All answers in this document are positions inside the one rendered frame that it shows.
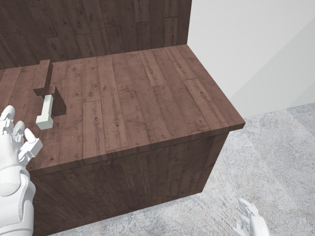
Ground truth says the right robot hand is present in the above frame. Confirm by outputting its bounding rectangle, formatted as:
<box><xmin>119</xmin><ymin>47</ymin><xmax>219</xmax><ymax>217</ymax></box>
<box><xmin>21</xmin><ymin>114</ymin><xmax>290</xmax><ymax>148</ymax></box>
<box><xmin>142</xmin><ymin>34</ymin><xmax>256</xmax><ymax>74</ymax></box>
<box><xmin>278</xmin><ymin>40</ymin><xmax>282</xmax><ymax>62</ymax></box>
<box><xmin>233</xmin><ymin>198</ymin><xmax>271</xmax><ymax>236</ymax></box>

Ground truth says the left robot forearm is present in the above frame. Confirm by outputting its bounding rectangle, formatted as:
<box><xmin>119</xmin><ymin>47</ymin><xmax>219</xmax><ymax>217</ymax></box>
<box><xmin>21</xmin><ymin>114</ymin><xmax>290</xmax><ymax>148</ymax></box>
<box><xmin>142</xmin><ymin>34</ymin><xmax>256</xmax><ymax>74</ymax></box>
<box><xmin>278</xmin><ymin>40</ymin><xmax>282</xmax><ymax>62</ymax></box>
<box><xmin>0</xmin><ymin>166</ymin><xmax>35</xmax><ymax>236</ymax></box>

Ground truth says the tap lever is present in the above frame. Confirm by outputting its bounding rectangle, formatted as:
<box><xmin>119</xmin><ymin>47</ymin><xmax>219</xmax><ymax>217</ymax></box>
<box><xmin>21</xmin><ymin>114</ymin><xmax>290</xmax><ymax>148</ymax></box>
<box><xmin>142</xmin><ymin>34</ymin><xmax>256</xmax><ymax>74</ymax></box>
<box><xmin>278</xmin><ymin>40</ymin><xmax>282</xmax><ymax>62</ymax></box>
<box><xmin>36</xmin><ymin>94</ymin><xmax>53</xmax><ymax>130</ymax></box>

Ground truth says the counter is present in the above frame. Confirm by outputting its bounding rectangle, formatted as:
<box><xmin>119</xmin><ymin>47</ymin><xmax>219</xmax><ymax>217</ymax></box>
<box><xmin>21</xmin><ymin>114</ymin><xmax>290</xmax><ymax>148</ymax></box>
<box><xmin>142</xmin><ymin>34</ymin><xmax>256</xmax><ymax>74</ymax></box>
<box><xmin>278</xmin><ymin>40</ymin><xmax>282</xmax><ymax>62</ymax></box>
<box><xmin>0</xmin><ymin>0</ymin><xmax>246</xmax><ymax>236</ymax></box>

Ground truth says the left robot hand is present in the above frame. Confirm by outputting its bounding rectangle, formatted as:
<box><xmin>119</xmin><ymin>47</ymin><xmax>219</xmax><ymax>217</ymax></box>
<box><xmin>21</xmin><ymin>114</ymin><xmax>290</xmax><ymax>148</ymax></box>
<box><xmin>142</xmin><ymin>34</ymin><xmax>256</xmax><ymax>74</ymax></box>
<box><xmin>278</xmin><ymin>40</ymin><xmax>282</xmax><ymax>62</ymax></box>
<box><xmin>0</xmin><ymin>105</ymin><xmax>43</xmax><ymax>171</ymax></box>

